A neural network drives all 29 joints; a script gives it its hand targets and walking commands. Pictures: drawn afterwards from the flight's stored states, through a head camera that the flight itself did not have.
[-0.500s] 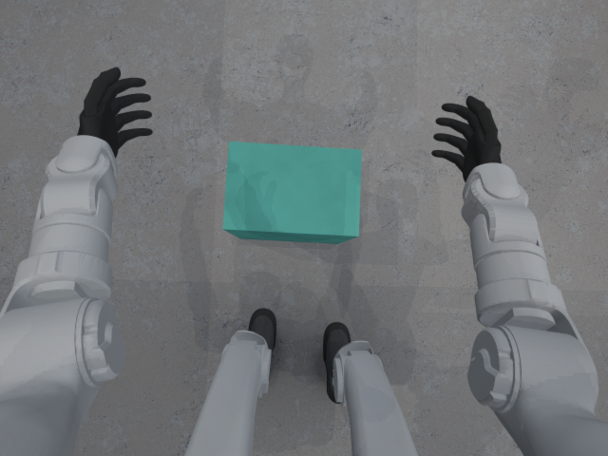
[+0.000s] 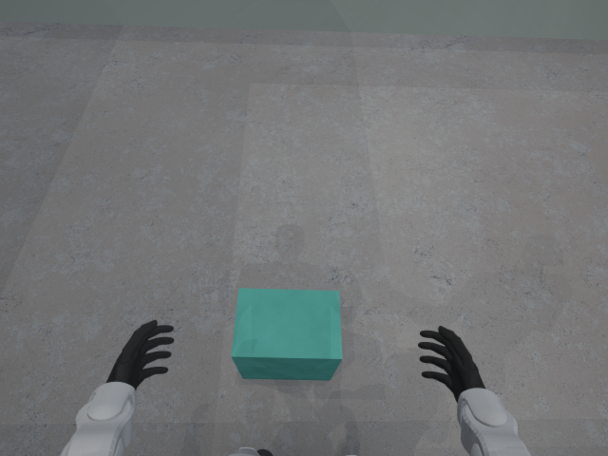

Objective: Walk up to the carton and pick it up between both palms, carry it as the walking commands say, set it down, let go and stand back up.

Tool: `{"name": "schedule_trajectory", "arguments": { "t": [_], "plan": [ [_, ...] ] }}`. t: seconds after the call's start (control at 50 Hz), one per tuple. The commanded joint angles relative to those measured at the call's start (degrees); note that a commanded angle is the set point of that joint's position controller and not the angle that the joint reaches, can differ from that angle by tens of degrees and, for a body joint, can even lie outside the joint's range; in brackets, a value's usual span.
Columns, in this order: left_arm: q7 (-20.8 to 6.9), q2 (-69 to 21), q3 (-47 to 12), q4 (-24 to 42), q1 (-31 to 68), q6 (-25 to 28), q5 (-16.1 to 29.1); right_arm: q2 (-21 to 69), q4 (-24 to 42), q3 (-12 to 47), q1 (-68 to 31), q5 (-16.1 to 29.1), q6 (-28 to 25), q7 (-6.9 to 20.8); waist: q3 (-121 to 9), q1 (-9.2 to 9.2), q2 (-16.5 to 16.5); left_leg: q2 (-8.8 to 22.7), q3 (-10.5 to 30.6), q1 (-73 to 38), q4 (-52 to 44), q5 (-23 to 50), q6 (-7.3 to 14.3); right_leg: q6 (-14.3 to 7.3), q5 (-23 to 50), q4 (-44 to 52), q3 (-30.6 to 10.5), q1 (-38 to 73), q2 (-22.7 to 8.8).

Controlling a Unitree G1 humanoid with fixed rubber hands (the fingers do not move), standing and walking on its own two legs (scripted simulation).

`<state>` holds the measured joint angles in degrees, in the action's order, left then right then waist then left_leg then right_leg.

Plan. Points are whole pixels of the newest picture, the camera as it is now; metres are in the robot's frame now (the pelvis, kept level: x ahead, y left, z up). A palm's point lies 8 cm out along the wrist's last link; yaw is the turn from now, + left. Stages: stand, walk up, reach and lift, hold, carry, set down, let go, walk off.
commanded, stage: let go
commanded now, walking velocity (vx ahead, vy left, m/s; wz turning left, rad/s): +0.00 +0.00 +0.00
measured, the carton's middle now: (287, 337) +0.44 +0.02 -0.61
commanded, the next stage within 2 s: stand in 0.56 s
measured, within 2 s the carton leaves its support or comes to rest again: neither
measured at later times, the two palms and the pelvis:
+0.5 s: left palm (121, 436) +0.17 +0.21 -0.05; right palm (506, 440) +0.17 -0.25 -0.05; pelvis +0.01 -0.02 +0.02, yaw +0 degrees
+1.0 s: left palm (108, 429) +0.18 +0.24 -0.08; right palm (511, 440) +0.17 -0.28 -0.10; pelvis +0.08 -0.02 +0.01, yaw +1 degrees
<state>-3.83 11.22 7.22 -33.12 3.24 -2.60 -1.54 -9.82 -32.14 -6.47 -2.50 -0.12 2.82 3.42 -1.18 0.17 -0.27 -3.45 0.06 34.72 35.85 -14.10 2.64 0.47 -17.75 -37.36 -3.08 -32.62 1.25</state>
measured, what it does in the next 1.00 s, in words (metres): shifts its weight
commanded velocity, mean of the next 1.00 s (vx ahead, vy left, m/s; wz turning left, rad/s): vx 0.00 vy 0.00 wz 0.00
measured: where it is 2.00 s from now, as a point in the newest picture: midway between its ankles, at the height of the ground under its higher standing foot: outside the picture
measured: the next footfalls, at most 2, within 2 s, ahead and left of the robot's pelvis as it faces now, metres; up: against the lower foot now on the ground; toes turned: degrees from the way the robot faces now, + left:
none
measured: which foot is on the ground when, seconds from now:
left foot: down 0.00-1.00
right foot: down 0.00-1.00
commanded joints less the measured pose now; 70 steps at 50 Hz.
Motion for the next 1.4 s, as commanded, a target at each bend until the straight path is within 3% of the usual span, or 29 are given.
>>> {"name": "schedule_trajectory", "arguments": {
  "t": [0.0,0.04,0.08,0.1,0.2,0.26,0.28,0.3,0.38,0.54,0.56,0.58,0.6,0.62,0.66,0.7,0.72,0.8,0.84,0.9,0.92,0.96,1.08,1.12,1.24,1.28,1.3,1.36,1.38],
  "plan": [
    [0.49,7.23,0.25,8.57,-2.92,2.05,0.83,-6.91,8.06,-1.21,3.33,0.11,-2.15,-0.11,-15.74,0.08,0.33,2.17,2.45,-26.94,-6.23,15.92,-3.32,1.01,10.21,8.05,2.19,6.06,0.86],
    [0.61,7.91,-0.32,9.94,-6.55,2.31,1.16,-7.11,10.76,-0.61,4.92,0.43,-2.24,-0.27,-13.50,-0.13,0.59,1.97,2.27,-29.86,-7.28,16.14,-3.24,0.78,10.67,10.08,1.71,9.44,0.54],
    [0.58,7.21,-2.04,12.07,-7.63,2.25,1.41,-5.98,12.11,1.41,6.24,0.77,-2.05,-0.11,-10.40,1.22,1.21,2.00,1.79,-31.53,-9.71,13.00,-3.33,0.95,8.05,12.20,2.05,12.82,0.38],
    [0.44,7.50,-2.11,11.88,-9.17,1.72,1.73,-6.33,11.77,1.24,7.64,0.41,-1.76,-0.17,-7.53,0.02,-0.21,1.74,1.83,-32.04,-9.91,12.62,-3.19,0.83,8.34,13.52,1.40,12.67,0.27],
    [-0.32,7.26,-3.23,12.77,-11.75,-1.09,1.41,-7.18,13.70,2.07,9.87,0.29,0.89,0.40,2.00,0.28,-2.63,1.81,0.85,-33.54,-13.34,4.80,-2.77,0.68,1.94,17.45,1.19,15.38,-0.41],
    [-0.68,6.96,-3.22,13.45,-12.96,-3.22,0.66,-6.75,12.83,2.30,11.73,0.40,3.00,0.93,6.03,0.15,-1.18,1.58,0.95,-34.15,-13.97,2.93,-2.74,0.14,-0.49,18.48,1.59,15.79,-0.67],
    [-0.71,7.32,-2.83,13.31,-12.97,-3.92,0.28,-7.00,12.43,1.60,12.30,-0.03,3.57,0.92,6.27,-0.27,-2.42,1.38,1.07,-35.31,-13.66,3.80,-2.69,0.36,0.08,18.67,1.58,15.75,-0.74],
    [-0.84,6.39,-3.44,13.86,-12.24,-4.55,0.27,-6.76,12.30,2.48,12.52,0.54,4.13,1.20,8.40,-0.01,-0.52,1.51,1.10,-35.15,-13.89,3.13,-2.79,0.04,-0.66,18.70,1.65,15.18,-0.80],
    [-0.89,6.73,-2.95,15.05,-12.14,-6.23,-0.23,-6.78,13.09,1.91,12.37,0.09,5.59,1.51,8.74,0.03,-0.63,1.40,1.45,-37.44,-13.39,3.83,-2.77,-0.22,-1.28,19.03,1.60,14.99,-1.51],
    [-0.17,7.55,-3.05,15.83,-11.53,-6.16,-0.09,-7.26,15.93,1.71,10.99,-0.48,6.45,0.55,5.69,-0.81,0.06,1.17,1.82,-38.23,-11.54,7.80,-3.07,0.12,5.74,17.08,1.17,19.73,-1.05],
    [1.36,10.14,-3.01,10.37,-12.95,-3.45,-0.95,-11.85,8.46,0.65,16.19,-4.04,1.99,-1.64,-2.32,-1.55,3.13,7.18,3.09,-26.77,-15.06,-1.47,-5.04,1.59,-1.56,17.07,-0.88,22.02,-4.32],
    [3.10,12.03,-2.86,8.22,-15.10,-1.15,-1.81,-13.39,5.81,1.43,17.60,-4.38,0.03,-2.97,4.85,-0.67,3.19,6.97,4.08,-16.21,-16.04,-18.86,-6.25,2.20,-16.72,18.24,-2.80,16.23,-5.00],
    [3.89,12.98,-3.02,6.12,-15.31,1.27,-2.64,-12.72,4.49,2.16,17.11,-5.05,-2.10,-3.75,10.22,-0.19,-0.29,7.19,6.02,-14.42,-16.39,-19.67,-6.38,1.57,-19.87,19.66,-5.06,13.71,-6.35],
    [4.28,12.40,-2.95,5.08,-14.45,2.96,-2.78,-10.95,3.31,2.38,17.22,-4.73,-4.16,-3.82,8.01,-0.50,-1.84,7.79,6.99,-15.58,-15.25,-11.38,-6.01,0.55,-14.71,19.36,-6.73,15.50,-7.58],
    [4.45,10.00,-3.43,1.95,-15.88,5.78,-1.86,-9.17,1.22,2.83,17.07,-3.64,-6.85,-3.65,0.57,0.30,-0.33,8.05,6.57,-19.42,-13.28,0.38,-5.85,0.51,-4.63,16.61,-6.79,19.24,-7.98],
    [3.95,9.24,-4.13,0.77,-14.62,6.97,-1.11,-9.44,-0.12,2.95,16.18,-2.78,-8.10,-3.31,-5.12,0.17,-1.50,9.12,7.48,-23.13,-12.70,3.23,-5.37,0.20,-1.91,15.70,-5.92,19.08,-7.64],
    [3.96,8.94,-4.25,0.46,-13.63,7.20,-1.32,-8.92,-0.92,3.03,16.23,-2.26,-8.40,-3.20,-7.02,-0.06,0.58,9.09,7.47,-22.90,-12.08,5.71,-4.52,0.01,3.25,14.37,-5.94,21.34,-7.74],
    [4.39,11.09,-4.00,-2.66,-16.48,7.30,-0.91,-11.71,-3.56,2.66,18.95,-2.23,-8.34,-3.96,-6.22,0.21,1.78,9.21,7.14,-22.57,-9.61,21.50,-3.46,0.02,23.83,9.94,-4.87,23.63,-7.90],
    [4.67,11.70,-4.25,-4.51,-19.43,6.74,0.05,-11.58,-5.04,2.70,21.35,-1.94,-7.86,-4.14,-6.08,0.16,-1.63,8.91,7.02,-23.17,-8.89,23.05,-3.41,0.07,26.64,8.97,-3.50,23.51,-6.94],
    [5.08,11.66,-4.58,-6.26,-21.28,6.17,0.30,-10.98,-7.02,2.91,22.82,-1.49,-7.25,-4.44,-5.97,0.39,-1.51,7.96,5.53,-23.17,-7.50,22.79,-3.06,-0.12,32.90,7.76,-2.86,25.21,-7.05],
    [5.05,10.84,-4.82,-6.01,-20.87,6.11,0.71,-11.92,-7.24,2.77,22.56,-1.54,-7.01,-4.63,-4.79,0.40,0.23,7.99,5.45,-22.84,-7.29,21.96,-3.05,-0.44,31.38,8.17,-3.27,23.77,-7.20],
    [5.33,12.37,-4.62,-6.77,-20.65,5.80,0.27,-11.40,-8.26,3.00,23.76,-1.41,-6.72,-4.87,-3.13,-0.01,-1.29,7.86,5.38,-21.81,-6.80,23.33,-3.13,-0.85,37.44,7.36,-2.73,24.48,-7.40],
    [5.73,11.05,-5.20,-9.22,-21.30,4.95,0.70,-11.03,-9.79,3.35,23.68,-1.16,-5.36,-5.16,-2.83,-0.09,-1.60,7.39,4.26,-23.46,-5.24,21.00,-2.65,-1.24,37.95,7.84,-1.69,24.17,-6.97],
    [5.83,11.38,-5.19,-9.72,-21.67,4.24,0.44,-11.59,-10.55,3.36,23.30,-1.23,-4.89,-5.32,-1.27,0.50,-0.87,7.56,4.44,-22.49,-6.64,18.78,-2.52,-1.16,30.56,8.24,-1.28,23.49,-6.38],
    [6.17,10.90,-5.39,-12.89,-23.70,3.52,0.20,-11.06,-12.89,3.68,24.68,-1.15,-4.21,-5.51,0.19,0.20,2.00,7.72,5.24,-23.82,-7.54,15.94,-1.93,-1.49,20.92,10.55,-1.68,22.79,-6.10],
    [6.14,11.77,-5.06,-13.57,-22.96,3.45,0.34,-10.88,-13.17,3.80,24.35,-1.01,-4.06,-5.50,0.48,-0.19,0.57,7.80,5.50,-24.05,-8.45,15.66,-1.85,-1.56,19.70,11.09,-1.62,22.54,-5.95],
    [5.80,11.57,-5.10,-14.09,-22.85,3.48,0.34,-11.45,-13.94,3.74,25.36,-0.99,-3.90,-5.53,0.67,-0.50,1.79,7.92,5.75,-23.52,-9.38,13.61,-1.70,-1.47,15.70,11.49,-1.28,22.70,-5.49],
    [6.09,10.35,-5.43,-16.25,-24.27,3.15,0.18,-10.68,-15.31,4.00,25.18,-1.17,-3.56,-5.50,2.80,-0.19,0.58,7.82,5.31,-23.07,-9.80,11.52,-2.11,-1.35,16.60,12.65,-1.45,22.78,-5.93],
    [6.17,10.72,-5.59,-17.15,-24.95,3.04,0.45,-9.67,-15.82,4.25,25.83,-1.16,-3.67,-5.59,2.80,-0.33,-1.47,8.03,5.56,-23.47,-10.16,11.92,-2.12,-1.28,16.45,12.76,-1.19,22.97,-5.66]
  ]
}}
